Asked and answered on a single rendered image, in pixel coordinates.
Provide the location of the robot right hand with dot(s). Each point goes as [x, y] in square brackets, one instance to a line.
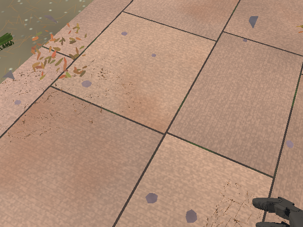
[283, 208]

